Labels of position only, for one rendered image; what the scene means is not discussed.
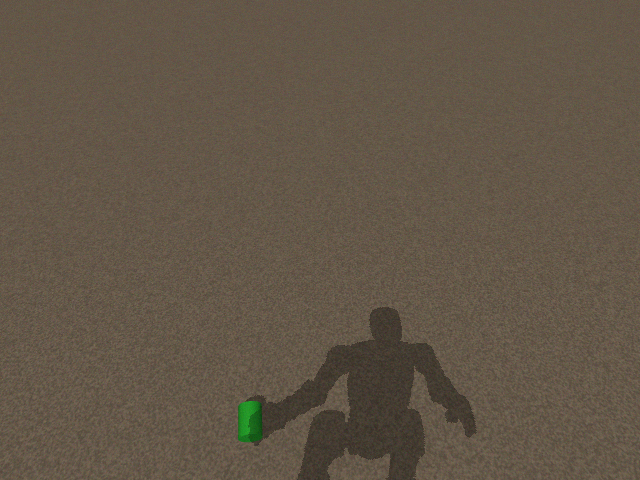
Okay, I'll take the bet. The can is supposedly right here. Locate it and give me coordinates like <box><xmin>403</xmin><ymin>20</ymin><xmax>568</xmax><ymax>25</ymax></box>
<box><xmin>238</xmin><ymin>401</ymin><xmax>263</xmax><ymax>442</ymax></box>

